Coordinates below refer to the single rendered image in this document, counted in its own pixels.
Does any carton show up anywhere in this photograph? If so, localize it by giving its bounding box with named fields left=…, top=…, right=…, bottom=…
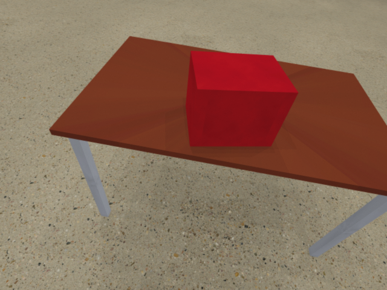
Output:
left=186, top=51, right=298, bottom=146

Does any table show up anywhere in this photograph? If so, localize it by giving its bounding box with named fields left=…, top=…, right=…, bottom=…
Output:
left=49, top=36, right=387, bottom=257

